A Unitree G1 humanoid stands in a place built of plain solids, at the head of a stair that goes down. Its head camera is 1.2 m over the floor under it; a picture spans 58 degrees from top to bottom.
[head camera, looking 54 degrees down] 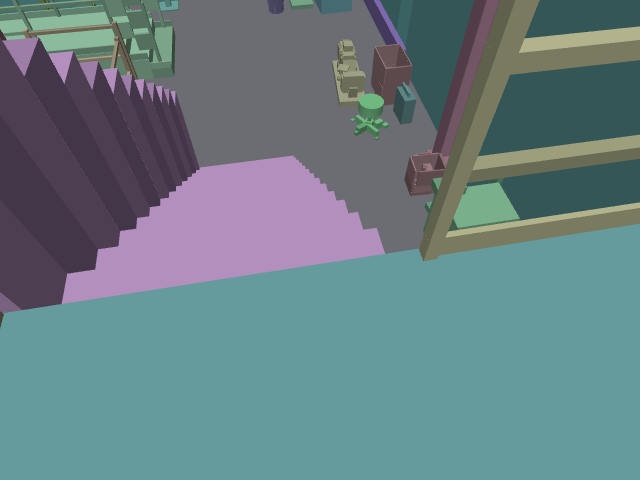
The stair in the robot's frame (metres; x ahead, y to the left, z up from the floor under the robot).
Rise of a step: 0.21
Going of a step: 0.27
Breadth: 1.24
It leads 10 degrees to the left of straight ahead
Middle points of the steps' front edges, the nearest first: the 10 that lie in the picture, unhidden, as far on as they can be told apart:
0.72 0.33 0.00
0.98 0.37 -0.21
1.24 0.42 -0.42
1.50 0.47 -0.63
1.76 0.52 -0.84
2.02 0.57 -1.05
2.28 0.61 -1.26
2.54 0.66 -1.47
2.80 0.71 -1.68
3.06 0.76 -1.89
